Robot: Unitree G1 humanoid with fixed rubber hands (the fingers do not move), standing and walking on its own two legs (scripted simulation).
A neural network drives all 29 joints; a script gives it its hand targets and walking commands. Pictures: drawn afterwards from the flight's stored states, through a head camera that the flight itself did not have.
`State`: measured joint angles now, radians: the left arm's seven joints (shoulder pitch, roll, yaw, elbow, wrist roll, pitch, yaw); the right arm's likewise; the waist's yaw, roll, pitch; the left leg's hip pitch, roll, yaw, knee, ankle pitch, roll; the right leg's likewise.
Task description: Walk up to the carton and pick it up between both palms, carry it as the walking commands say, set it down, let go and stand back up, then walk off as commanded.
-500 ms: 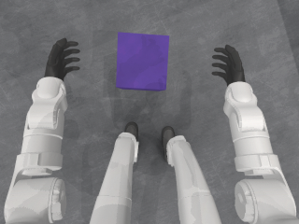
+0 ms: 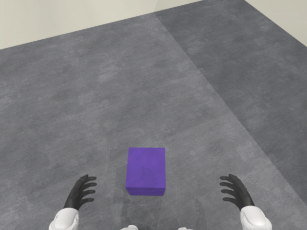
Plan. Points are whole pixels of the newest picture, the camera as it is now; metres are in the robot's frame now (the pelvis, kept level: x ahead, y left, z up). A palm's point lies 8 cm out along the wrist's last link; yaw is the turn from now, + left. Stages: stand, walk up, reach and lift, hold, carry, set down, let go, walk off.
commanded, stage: let go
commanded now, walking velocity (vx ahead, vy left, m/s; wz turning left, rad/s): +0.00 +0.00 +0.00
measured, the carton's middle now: (146, 172) +0.43 +0.05 -0.63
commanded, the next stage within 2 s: stand in 0.64 s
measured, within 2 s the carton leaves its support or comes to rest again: neither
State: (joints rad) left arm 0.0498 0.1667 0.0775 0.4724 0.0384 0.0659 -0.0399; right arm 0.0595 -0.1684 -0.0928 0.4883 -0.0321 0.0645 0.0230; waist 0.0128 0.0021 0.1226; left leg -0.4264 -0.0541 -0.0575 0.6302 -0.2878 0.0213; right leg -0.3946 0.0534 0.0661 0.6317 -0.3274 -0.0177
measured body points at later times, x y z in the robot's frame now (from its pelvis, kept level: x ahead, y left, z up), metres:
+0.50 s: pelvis +0.02 -0.02 +0.01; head +0.05 -0.02 +0.46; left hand +0.20 +0.21 -0.07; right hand +0.19 -0.25 -0.07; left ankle +0.01 +0.10 -0.72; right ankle -0.01 -0.11 -0.72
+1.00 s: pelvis +0.04 +0.00 +0.01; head -0.04 +0.00 +0.45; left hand +0.14 +0.29 -0.09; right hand +0.16 -0.29 -0.08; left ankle +0.01 +0.10 -0.72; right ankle -0.01 -0.11 -0.72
